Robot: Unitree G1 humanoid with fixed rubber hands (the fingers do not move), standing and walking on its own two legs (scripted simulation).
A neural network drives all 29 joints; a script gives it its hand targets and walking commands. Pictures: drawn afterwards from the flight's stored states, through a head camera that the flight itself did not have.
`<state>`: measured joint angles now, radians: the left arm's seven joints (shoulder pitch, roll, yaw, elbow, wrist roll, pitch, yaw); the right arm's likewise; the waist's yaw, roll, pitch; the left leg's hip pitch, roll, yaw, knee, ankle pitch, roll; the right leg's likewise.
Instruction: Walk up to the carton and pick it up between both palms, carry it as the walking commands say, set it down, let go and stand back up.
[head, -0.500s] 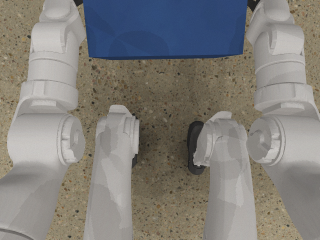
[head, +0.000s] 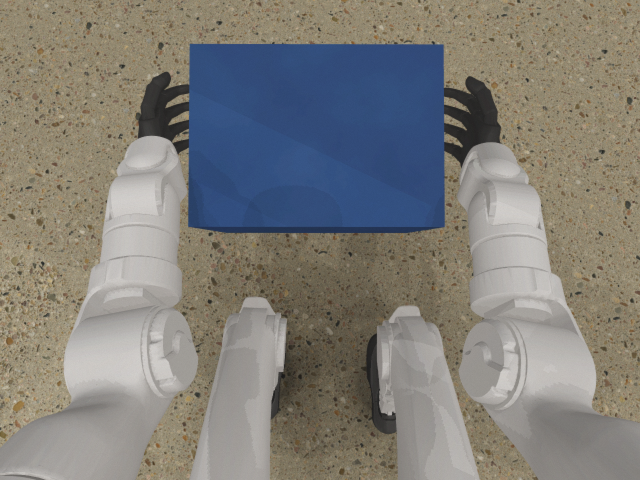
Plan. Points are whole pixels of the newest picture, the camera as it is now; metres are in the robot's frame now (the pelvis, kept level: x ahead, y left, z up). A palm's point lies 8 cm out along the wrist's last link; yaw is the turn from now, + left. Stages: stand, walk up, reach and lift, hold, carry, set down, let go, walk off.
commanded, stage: reach and lift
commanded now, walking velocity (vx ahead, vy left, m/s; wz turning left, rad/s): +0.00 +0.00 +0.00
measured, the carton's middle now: (316, 154) +0.50 +0.04 -0.15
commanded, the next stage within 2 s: none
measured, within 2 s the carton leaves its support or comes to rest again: neither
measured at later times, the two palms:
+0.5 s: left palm (134, 138) +0.45 +0.22 +0.00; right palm (509, 139) +0.47 -0.15 +0.00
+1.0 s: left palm (94, 126) +0.43 +0.21 +0.07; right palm (558, 124) +0.45 -0.15 +0.07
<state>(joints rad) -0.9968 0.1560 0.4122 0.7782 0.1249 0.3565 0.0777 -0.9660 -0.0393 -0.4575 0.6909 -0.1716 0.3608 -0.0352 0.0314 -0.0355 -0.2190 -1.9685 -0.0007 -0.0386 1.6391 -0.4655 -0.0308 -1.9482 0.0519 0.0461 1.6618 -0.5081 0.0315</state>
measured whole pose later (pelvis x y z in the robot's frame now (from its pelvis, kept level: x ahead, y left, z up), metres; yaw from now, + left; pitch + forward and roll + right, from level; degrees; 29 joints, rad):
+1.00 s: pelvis +0.03 +0.00 +0.12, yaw +1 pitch +38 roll +0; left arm -0.71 0.02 0.43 0.61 0.21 0.40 0.06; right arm -0.72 0.08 -0.51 0.57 -0.26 0.39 -0.02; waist 0.01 -0.04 -0.27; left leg -1.49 -0.01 -0.03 1.19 -0.37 -0.02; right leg -1.47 0.02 0.06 1.22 -0.41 0.02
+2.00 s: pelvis +0.06 +0.00 +0.23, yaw +0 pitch +21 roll +1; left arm -0.44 -0.07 0.39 0.50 0.25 0.44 0.04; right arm -0.43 0.15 -0.47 0.43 -0.32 0.44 0.02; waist 0.03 -0.03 -0.19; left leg -0.75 0.00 -0.02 0.57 -0.18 -0.01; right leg -0.75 0.01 0.08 0.61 -0.22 0.02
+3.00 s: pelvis +0.09 +0.00 +0.26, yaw +1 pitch -5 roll +0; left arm -0.30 -0.08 0.30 0.34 0.29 0.69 0.01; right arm -0.30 0.14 -0.40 0.30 -0.35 0.68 0.12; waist 0.01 -0.03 -0.04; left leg -0.03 0.00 -0.03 0.23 -0.11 -0.01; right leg -0.01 0.00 0.06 0.25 -0.15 0.01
